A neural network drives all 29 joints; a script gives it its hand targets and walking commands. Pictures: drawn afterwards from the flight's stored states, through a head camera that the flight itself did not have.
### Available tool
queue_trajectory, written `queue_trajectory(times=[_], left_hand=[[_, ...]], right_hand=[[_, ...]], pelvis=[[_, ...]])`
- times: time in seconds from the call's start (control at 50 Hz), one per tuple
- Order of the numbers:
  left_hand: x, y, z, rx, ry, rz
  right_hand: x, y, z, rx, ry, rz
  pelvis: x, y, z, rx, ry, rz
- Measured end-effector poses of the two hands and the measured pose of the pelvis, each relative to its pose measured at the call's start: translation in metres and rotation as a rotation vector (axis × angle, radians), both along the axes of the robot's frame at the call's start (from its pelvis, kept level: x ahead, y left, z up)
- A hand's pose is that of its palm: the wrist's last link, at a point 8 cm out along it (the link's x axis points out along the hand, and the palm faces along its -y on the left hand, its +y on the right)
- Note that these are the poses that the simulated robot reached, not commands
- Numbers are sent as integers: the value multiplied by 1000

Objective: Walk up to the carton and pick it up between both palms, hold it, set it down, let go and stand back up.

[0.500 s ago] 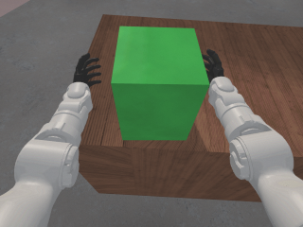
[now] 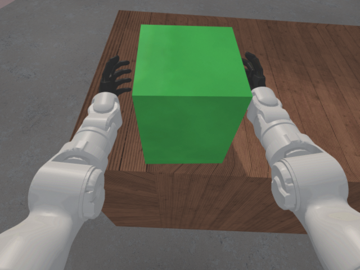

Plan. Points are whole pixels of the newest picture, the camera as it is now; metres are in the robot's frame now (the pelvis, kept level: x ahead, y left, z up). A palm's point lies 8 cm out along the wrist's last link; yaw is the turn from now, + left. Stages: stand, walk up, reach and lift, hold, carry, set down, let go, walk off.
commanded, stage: reach and lift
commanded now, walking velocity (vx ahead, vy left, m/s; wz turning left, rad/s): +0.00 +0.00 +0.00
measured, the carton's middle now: (185, 100) +0.50 +0.01 +0.07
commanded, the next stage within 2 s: none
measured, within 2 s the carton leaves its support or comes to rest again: leaves its support in 2.00 s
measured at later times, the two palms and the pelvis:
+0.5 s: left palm (119, 94) +0.47 +0.16 +0.11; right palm (252, 96) +0.48 -0.13 +0.11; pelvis +0.04 +0.01 +0.02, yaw -2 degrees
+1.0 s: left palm (119, 94) +0.47 +0.16 +0.10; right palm (251, 98) +0.48 -0.13 +0.11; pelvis +0.03 +0.01 +0.01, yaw -2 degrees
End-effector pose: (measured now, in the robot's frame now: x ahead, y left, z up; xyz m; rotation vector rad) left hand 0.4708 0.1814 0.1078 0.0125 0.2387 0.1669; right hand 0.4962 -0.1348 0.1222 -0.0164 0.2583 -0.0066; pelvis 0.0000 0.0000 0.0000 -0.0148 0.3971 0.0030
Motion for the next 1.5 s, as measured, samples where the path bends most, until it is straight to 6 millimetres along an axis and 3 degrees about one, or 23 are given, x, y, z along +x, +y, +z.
queue_trajectory(times=[0.16, 0.36, 0.6, 0.96, 1.5], left_hand=[[3, -20, 1, -13, -19, -27], [-2, -22, 0, -1, -29, 8], [0, -20, -4, -40, -13, 3], [1, -20, -4, -8, -18, -12], [1, -19, -5, -19, -16, -12]], right_hand=[[-2, 1, -2, 1, -22, -22], [-14, 3, -9, -5, -110, -66], [-13, 4, -9, -43, -127, -57], [-18, 5, -11, -21, -123, -77], [-19, 6, -11, -18, -125, -79]], pelvis=[[2, 3, 5, 6, -31, -6], [18, 9, 16, 16, -175, -24], [42, 11, 14, 12, -229, -36], [30, 12, 14, 15, -187, -35], [34, 9, 14, 18, -201, -20]])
